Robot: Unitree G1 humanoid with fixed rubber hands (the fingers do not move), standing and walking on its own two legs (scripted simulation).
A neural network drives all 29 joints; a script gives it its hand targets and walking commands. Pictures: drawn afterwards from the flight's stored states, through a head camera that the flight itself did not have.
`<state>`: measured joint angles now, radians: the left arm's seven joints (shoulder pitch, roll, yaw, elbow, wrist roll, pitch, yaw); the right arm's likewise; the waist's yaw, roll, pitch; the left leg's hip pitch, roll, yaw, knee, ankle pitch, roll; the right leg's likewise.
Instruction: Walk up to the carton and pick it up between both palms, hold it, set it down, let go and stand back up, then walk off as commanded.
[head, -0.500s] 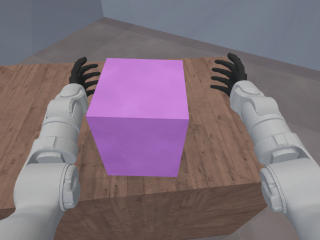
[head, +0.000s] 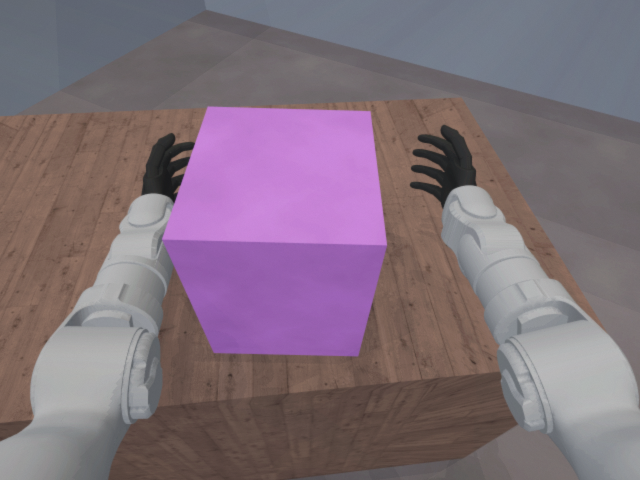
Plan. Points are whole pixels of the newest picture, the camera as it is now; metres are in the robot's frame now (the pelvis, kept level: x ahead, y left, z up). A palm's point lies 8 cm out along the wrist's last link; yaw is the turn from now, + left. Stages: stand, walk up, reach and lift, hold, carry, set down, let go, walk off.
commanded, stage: reach and lift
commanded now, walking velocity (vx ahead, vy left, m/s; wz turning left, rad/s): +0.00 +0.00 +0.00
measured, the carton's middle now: (287, 239) +0.42 +0.08 +0.07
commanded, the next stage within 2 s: none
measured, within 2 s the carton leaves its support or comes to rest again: leaves its support in 1.56 s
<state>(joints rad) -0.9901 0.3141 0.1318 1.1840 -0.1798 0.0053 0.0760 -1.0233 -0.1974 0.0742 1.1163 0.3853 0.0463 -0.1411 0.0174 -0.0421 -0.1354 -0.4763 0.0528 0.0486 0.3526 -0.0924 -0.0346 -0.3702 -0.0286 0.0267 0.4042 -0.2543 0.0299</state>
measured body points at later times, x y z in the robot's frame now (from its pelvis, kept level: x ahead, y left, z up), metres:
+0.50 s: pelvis -0.01 +0.00 +0.00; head +0.03 +0.02 +0.45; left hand +0.45 +0.21 +0.12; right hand +0.46 -0.09 +0.13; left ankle +0.03 +0.14 -0.74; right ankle -0.05 -0.14 -0.74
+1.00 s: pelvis -0.01 +0.01 +0.00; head +0.02 +0.02 +0.45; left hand +0.44 +0.21 +0.12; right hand +0.44 -0.09 +0.13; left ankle +0.03 +0.14 -0.74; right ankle -0.05 -0.14 -0.74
